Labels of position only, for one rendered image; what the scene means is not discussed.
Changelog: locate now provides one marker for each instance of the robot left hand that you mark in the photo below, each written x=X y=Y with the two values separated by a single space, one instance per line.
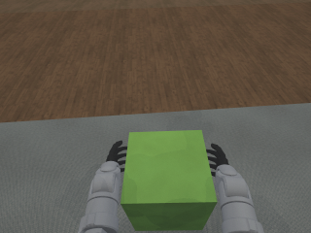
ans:
x=114 y=156

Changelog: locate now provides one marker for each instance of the robot left forearm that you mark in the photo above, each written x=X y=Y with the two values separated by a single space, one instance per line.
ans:
x=101 y=214

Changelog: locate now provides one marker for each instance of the robot right hand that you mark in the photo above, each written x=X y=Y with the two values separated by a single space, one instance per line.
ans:
x=220 y=158

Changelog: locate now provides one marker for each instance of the carton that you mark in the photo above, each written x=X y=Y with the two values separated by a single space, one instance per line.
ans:
x=167 y=181

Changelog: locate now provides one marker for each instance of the robot right forearm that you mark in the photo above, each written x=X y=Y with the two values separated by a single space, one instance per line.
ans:
x=236 y=202

